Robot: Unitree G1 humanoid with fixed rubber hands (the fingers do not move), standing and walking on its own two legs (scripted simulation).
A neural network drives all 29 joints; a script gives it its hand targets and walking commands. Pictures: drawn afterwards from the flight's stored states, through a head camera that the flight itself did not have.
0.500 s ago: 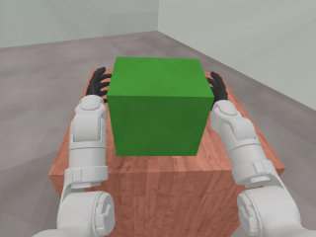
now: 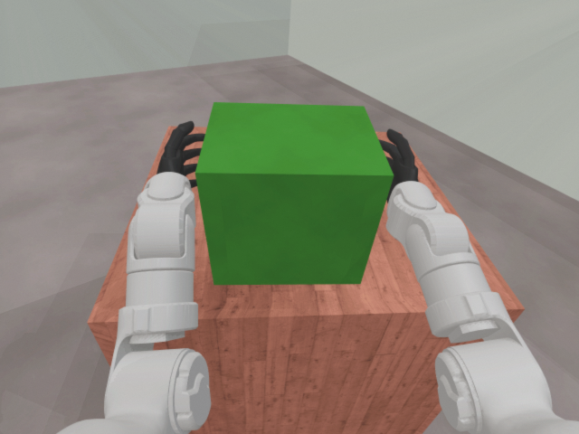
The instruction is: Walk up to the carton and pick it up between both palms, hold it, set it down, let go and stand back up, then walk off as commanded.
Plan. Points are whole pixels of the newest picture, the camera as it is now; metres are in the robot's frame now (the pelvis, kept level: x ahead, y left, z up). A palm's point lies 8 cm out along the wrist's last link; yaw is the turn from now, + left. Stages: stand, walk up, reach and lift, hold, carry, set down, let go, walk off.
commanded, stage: hold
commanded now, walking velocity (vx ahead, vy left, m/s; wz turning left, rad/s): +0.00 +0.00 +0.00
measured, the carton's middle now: (289, 195) +0.38 +0.01 +0.18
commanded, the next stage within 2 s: none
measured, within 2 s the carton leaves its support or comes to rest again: neither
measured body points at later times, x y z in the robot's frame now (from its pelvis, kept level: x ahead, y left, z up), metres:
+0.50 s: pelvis +0.01 +0.00 +0.00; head -0.05 +0.03 +0.44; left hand +0.38 +0.16 +0.22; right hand +0.38 -0.14 +0.21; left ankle +0.02 +0.14 -0.75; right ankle +0.00 -0.13 -0.75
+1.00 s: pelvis +0.00 +0.00 +0.00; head -0.07 +0.03 +0.44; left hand +0.37 +0.16 +0.22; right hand +0.38 -0.14 +0.22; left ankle +0.02 +0.14 -0.75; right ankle +0.00 -0.13 -0.75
